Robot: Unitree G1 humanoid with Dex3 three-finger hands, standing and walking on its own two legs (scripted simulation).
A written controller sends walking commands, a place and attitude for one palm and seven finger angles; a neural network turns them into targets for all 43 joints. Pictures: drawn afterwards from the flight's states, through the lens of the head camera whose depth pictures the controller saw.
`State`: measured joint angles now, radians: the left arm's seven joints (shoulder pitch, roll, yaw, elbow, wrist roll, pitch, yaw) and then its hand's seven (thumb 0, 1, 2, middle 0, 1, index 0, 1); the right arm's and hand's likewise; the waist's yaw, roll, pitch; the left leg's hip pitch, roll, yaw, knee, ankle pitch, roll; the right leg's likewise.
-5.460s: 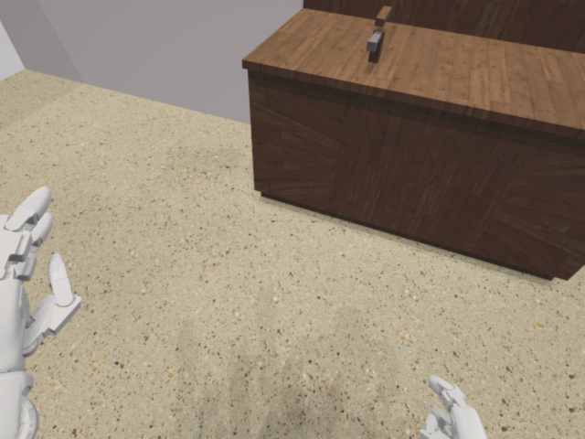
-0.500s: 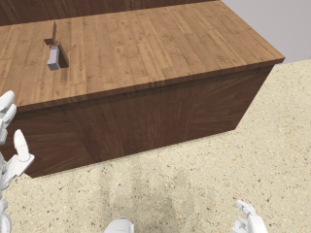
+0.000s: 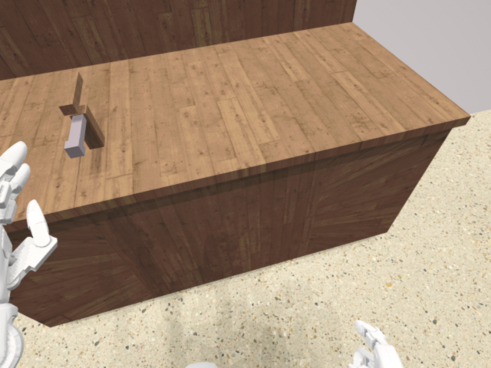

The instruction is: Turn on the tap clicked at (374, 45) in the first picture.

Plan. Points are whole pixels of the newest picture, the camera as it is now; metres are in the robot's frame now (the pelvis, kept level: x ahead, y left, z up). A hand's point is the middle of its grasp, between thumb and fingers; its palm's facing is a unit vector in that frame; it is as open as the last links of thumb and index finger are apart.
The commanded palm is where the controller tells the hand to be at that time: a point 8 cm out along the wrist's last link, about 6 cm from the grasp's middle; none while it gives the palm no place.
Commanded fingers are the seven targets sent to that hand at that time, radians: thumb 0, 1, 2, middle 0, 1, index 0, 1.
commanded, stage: take the last steps up to it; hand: left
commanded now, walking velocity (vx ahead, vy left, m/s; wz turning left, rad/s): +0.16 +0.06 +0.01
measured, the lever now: (75, 148) +0.49 +0.40 +0.06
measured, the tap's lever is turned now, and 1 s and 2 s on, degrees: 0 0 0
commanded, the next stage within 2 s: come to a stop and stand still in 0.06 s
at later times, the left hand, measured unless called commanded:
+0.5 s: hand (70, 209) +0.26 +0.23 +0.19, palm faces +0.36 -0.83 -0.42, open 7.4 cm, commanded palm +0.20 +0.28 +0.19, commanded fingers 0.00 0.90 0.90 -0.20 -0.30 -0.20 -0.30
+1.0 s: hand (41, 228) +0.23 +0.26 +0.18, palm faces +0.38 -0.86 -0.35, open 7.4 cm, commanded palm +0.17 +0.29 +0.19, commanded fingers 0.00 0.90 0.90 -0.20 -0.30 -0.20 -0.30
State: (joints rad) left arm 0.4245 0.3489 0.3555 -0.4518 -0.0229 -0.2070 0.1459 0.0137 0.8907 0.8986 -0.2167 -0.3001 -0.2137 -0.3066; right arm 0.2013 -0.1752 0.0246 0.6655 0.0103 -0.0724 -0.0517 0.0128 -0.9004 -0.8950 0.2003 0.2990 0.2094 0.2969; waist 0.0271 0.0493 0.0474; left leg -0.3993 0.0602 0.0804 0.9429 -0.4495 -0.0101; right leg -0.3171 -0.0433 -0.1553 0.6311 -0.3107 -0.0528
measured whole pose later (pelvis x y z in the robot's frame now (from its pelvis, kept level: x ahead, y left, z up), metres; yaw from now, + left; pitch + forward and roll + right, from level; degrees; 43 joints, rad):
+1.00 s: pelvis +0.01 +0.01 +0.01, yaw -1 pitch -3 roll -1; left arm 0.37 0.40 0.37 -0.43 -0.04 -0.26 0.10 0.02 0.89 0.90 -0.22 -0.30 -0.22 -0.31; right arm 0.26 -0.22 0.01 0.58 0.00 -0.17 -0.03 0.02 -0.90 -0.90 0.19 0.30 0.20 0.30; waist 0.03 -0.05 0.06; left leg -0.26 -0.01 0.03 0.46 -0.16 0.04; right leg -0.21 0.05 -0.07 0.41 -0.19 -0.03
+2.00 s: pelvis +0.06 +0.04 +0.02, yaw +0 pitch +0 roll -1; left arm 0.41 0.34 0.32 -0.42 -0.06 -0.19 0.11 0.02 0.89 0.90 -0.21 -0.30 -0.21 -0.31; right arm 0.21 -0.20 0.04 0.57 0.00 -0.08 -0.05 0.01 -0.90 -0.90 0.20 0.30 0.21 0.30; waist 0.04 0.00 0.01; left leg -0.19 -0.07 0.02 0.38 -0.18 0.08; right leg -0.15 0.02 -0.03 0.34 -0.19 -0.01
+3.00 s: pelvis +0.05 -0.03 +0.00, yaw +2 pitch +0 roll +1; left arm 0.41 0.29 0.35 -0.33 -0.20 -0.06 0.09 0.02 0.90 0.90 -0.21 -0.30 -0.21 -0.31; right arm 0.20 -0.25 0.03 0.70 0.00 -0.25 -0.08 0.02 -0.90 -0.90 0.20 0.30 0.21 0.30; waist 0.08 0.03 -0.05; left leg -0.34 -0.02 -0.03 0.65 -0.31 -0.01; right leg -0.30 0.06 -0.09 0.65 -0.36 -0.10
